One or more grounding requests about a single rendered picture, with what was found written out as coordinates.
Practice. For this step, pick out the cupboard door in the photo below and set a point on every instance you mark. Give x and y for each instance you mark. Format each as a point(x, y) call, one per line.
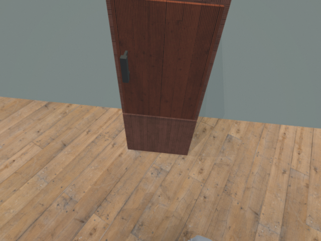
point(169, 44)

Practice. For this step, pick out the handle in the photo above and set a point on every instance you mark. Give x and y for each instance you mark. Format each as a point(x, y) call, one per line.
point(124, 67)

